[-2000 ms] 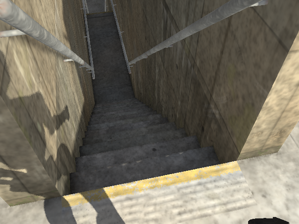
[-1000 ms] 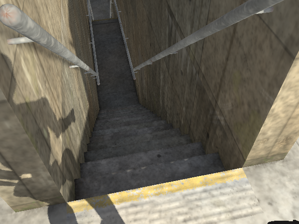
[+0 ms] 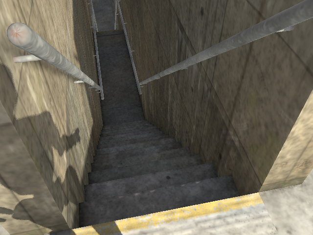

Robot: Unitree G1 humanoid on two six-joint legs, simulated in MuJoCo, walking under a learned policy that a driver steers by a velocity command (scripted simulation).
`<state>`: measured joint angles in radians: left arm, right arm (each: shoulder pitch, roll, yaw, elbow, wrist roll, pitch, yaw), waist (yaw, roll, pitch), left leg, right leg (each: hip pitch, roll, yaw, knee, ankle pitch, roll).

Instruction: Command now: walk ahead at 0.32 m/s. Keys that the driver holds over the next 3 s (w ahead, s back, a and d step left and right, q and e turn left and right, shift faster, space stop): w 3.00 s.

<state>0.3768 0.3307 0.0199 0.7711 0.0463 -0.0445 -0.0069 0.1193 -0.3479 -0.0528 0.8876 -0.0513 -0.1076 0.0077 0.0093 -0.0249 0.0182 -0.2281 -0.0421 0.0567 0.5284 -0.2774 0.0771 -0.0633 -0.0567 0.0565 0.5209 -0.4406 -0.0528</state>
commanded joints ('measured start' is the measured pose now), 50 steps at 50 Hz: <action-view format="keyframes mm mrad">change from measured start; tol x64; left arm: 1 -132 35 1 -113 54 -29 -23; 50 -25 -80 3 70 66 -10 -19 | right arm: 1 391 -178 -38 14 -14 -29 -10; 50 116 188 44 21 6 -17 -21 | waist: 1 -211 251 -89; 50 -5 19 -82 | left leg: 1 607 364 -704 -278 83 346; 18 273 314 -154 -320 422 159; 24 -617 94 -172 762 -88 16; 42 46 16 -9 -55 139 5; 44 601 384 -468 48 1110 465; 50 -232 208 -250 -177 248 218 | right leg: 1 -645 127 31 489 -169 25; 17 -463 21 -109 -24 354 -1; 22 720 -330 609 -209 262 -379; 41 -301 -125 -95 43 961 -131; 44 -624 110 -57 968 -262 41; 50 -654 -88 41 835 182 72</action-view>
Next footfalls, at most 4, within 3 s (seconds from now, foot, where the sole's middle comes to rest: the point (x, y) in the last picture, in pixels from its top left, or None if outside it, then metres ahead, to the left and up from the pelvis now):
0.40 right None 0.31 -0.14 -0.77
0.82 left None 0.51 0.06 -0.77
1.36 right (209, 211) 0.63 -0.19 -0.77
1.72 left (132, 208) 0.67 0.15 -0.83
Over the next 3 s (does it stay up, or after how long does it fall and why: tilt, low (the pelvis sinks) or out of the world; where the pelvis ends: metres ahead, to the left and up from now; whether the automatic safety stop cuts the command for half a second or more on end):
stays up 1.09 0.11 -0.62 its command is cut before an obstacle after 1.1 s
